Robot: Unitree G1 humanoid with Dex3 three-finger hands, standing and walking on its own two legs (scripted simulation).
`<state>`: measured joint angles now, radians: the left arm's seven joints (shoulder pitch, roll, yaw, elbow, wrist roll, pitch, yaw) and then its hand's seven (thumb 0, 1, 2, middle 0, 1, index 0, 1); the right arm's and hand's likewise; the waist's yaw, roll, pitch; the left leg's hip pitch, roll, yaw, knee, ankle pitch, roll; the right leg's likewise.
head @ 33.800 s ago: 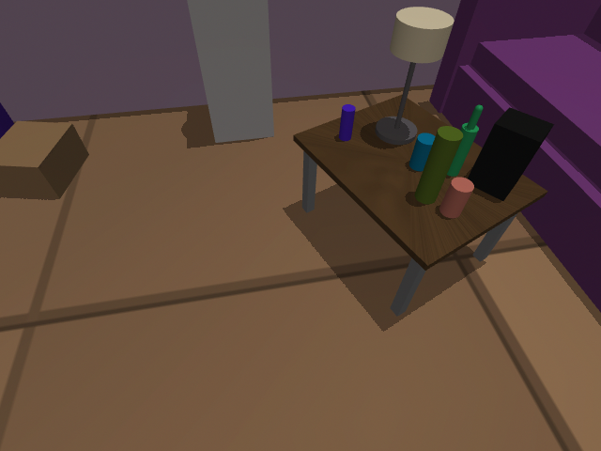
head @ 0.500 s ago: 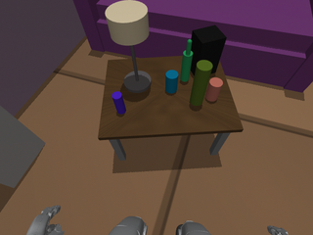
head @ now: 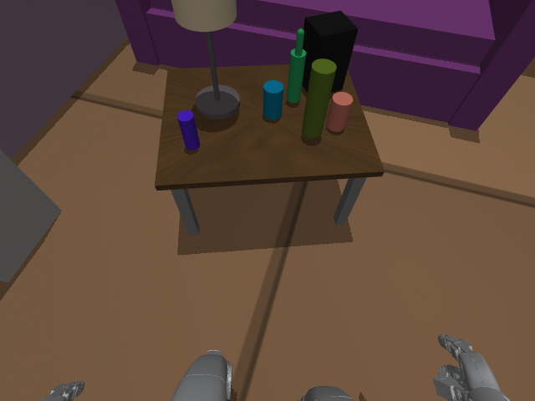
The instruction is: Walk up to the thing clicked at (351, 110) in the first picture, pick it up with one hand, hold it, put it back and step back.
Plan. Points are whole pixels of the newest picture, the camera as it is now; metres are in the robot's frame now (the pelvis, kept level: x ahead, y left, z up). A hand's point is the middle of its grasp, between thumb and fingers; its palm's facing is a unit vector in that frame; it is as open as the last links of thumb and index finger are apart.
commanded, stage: step back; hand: left
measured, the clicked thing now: (189, 131) +0.83 +0.29 -0.28
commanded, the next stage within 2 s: stand in 1.90 s
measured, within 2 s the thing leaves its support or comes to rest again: neither
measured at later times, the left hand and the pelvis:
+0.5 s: hand out of the picture -0.06 +0.26 -0.13, palm faces +0.08 -0.93 -0.37, open 7.4 cm; pelvis -0.16 -0.01 +0.02, yaw +5 degrees
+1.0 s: hand out of the picture -0.26 +0.24 -0.11, palm faces +0.10 -0.89 -0.45, open 7.4 cm; pelvis -0.31 -0.05 +0.01, yaw +6 degrees
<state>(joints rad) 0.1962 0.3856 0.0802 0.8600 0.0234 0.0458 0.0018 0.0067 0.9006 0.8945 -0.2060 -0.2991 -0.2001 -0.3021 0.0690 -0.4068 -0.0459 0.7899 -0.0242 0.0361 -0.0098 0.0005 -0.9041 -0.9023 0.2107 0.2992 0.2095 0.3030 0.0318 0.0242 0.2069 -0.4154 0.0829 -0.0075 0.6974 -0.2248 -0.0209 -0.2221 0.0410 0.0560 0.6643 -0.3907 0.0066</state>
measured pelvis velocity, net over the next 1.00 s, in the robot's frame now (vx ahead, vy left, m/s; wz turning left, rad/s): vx -0.31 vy -0.05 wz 0.11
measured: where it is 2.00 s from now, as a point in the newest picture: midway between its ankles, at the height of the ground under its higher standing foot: outside the picture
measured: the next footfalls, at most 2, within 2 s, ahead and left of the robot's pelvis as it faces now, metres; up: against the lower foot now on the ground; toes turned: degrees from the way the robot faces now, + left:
left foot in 0.34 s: -0.09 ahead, +0.11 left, +0.00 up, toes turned +3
right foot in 0.68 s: -0.24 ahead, -0.16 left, +0.00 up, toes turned +5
